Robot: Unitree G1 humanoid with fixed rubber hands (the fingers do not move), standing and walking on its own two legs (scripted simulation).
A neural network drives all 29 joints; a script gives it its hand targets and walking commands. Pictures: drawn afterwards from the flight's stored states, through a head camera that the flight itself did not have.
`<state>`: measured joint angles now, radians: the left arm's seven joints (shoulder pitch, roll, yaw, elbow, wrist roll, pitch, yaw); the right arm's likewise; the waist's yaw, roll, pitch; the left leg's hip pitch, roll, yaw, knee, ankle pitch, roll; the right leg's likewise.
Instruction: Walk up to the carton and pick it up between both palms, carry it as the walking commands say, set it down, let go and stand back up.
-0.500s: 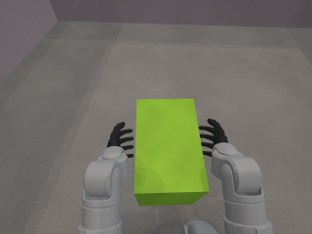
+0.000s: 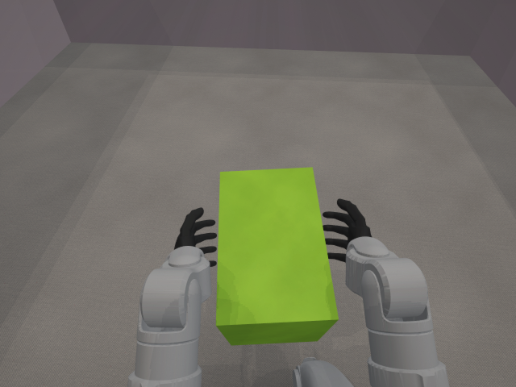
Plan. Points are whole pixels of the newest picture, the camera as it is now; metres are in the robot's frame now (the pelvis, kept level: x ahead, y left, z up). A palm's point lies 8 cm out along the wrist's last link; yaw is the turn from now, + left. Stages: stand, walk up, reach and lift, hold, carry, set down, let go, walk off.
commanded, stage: carry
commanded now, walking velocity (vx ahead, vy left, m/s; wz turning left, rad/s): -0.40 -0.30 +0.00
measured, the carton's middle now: (270, 259) +0.33 +0.00 +0.00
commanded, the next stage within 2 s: none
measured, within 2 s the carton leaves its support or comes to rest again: neither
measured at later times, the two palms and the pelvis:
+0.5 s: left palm out of the picture +0.08 -0.06 +0.11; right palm out of the picture +0.07 -0.30 +0.11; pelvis -0.21 -0.17 +0.00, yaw +0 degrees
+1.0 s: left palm out of the picture -0.03 -0.13 +0.11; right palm out of the picture -0.04 -0.37 +0.11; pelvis -0.32 -0.23 +0.01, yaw -2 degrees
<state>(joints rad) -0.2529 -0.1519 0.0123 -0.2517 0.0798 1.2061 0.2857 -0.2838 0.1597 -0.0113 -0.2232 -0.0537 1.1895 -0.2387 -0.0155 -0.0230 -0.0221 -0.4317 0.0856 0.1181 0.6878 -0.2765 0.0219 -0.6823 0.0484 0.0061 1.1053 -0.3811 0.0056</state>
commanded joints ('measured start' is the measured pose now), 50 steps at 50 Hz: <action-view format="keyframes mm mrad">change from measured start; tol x16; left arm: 1 -400 -1079 -497 -195 -332 -58 -220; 26 -241 -994 -380 -72 -242 -38 -185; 29 -432 -1023 -466 -182 -309 -30 -197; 50 -408 -1041 -369 -80 -285 2 -217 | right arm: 1 -262 1062 384 -103 262 -35 198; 50 -380 1098 416 -38 293 25 174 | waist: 1 27 165 -266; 9 14 282 -343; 12 22 -469 -269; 17 19 -149 -283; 24 25 -127 -419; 27 15 268 -273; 50 1 -92 -318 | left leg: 1 63 306 -230 -357 108 64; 9 161 242 -129 -302 110 -48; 12 -224 -56 48 422 -418 -123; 15 -142 -42 -78 708 -203 -81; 24 156 -77 6 -260 -122 -29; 26 361 125 -217 -381 -112 11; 28 118 264 -345 -476 -225 51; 31 -35 184 -179 -428 -277 73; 50 177 -89 19 -35 -133 47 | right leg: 1 78 -84 97 247 61 20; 9 348 -53 -61 -606 -20 -28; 12 265 -479 393 -860 263 -214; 16 294 -259 36 -760 178 -117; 22 522 -323 222 -760 240 -174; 27 177 -135 7 -585 93 11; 30 319 -103 -36 -387 116 -6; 36 446 -212 77 -670 233 -35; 39 254 -241 148 -829 -151 -43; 50 236 -224 -37 -797 -268 -15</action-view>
